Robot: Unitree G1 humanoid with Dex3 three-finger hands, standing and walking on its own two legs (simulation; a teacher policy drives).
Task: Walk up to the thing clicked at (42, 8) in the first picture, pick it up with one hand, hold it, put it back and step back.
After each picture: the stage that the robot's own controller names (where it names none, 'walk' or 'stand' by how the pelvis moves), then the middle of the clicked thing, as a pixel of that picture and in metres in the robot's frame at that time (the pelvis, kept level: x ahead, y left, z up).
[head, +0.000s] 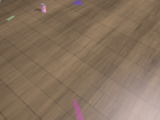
stand; (43, 7) +2.11 +0.50 -0.72
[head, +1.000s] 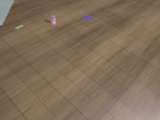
walk; (53, 19) +2.01 +0.26 -0.71
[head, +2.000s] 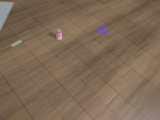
walk; (59, 34) +1.41 +0.18 -0.71
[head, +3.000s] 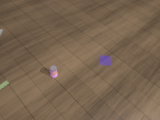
walk; (53, 71) +0.92 +0.21 -0.71
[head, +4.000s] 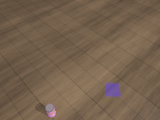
walk; (50, 110) +0.56 +0.24 -0.70
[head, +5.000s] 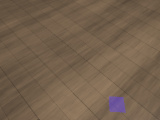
stand; out of the picture +0.39 +0.22 -0.71
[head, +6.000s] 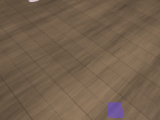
stand; out of the picture +0.37 +0.22 -0.73
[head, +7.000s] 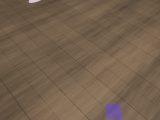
stand; out of the picture +0.37 +0.22 -0.73
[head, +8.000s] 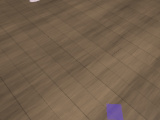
stand; out of the picture +0.36 +0.22 -0.73
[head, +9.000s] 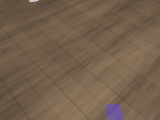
stand; out of the picture +0.35 +0.22 -0.73
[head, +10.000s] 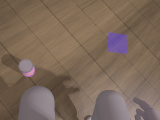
go down; (27, 68) +0.43 +0.24 -0.40
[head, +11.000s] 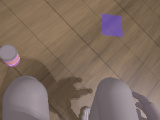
go down; (10, 56) +0.43 +0.27 -0.30
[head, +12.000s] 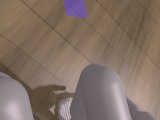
close in; out of the picture +0.40 +0.31 -0.23
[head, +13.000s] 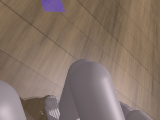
close; out of the picture +0.40 +0.31 -0.22
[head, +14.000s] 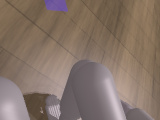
lift; out of the picture +0.38 +0.29 -0.22
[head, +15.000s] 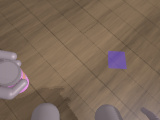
lift; (13, 78) +0.33 +0.21 +0.00
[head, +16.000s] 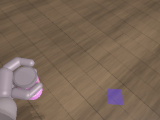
hold; (29, 84) +0.33 +0.17 +0.02
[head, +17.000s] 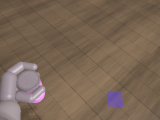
hold; (32, 87) +0.33 +0.17 +0.00
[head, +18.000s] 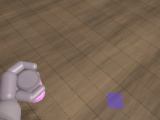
hold; (32, 87) +0.33 +0.17 +0.01
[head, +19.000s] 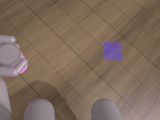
crouch; (13, 60) +0.41 +0.22 -0.07
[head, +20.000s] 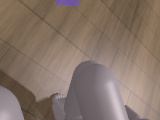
lower; out of the picture +0.40 +0.32 -0.22
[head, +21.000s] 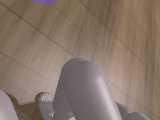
lower; out of the picture +0.41 +0.33 -0.23
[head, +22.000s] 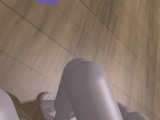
lower; out of the picture +0.41 +0.33 -0.22
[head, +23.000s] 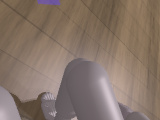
lower; out of the picture +0.41 +0.33 -0.22
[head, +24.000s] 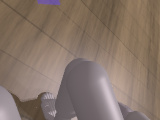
loosen; out of the picture +0.41 +0.33 -0.23
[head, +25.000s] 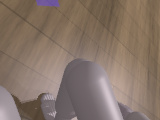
withdraw; out of the picture +0.41 +0.33 -0.23
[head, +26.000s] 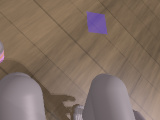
stand; out of the picture +0.43 +0.29 -0.27
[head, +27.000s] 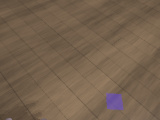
stand; out of the picture +0.39 +0.20 -0.64
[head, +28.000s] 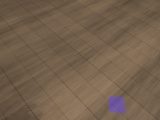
stand; out of the picture +0.41 +0.21 -0.67
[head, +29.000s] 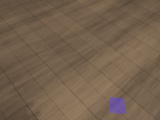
stand; out of the picture +0.40 +0.21 -0.67
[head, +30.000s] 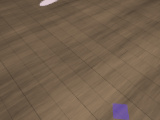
stand; out of the picture +0.42 +0.19 -0.72
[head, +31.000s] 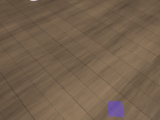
stand; out of the picture +0.38 +0.22 -0.73
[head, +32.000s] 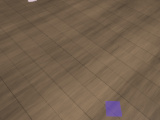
stand; out of the picture +0.38 +0.23 -0.73
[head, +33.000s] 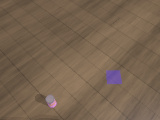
walk; (51, 101) +0.50 +0.24 -0.70
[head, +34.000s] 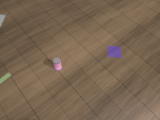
walk; (57, 63) +0.83 +0.19 -0.69
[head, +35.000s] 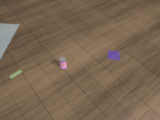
walk; (63, 62) +1.05 +0.19 -0.71
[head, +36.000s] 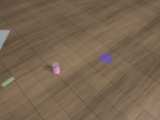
stand; (56, 68) +1.02 +0.22 -0.73
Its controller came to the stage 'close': yes
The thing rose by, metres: 0.71
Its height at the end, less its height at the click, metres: +0.00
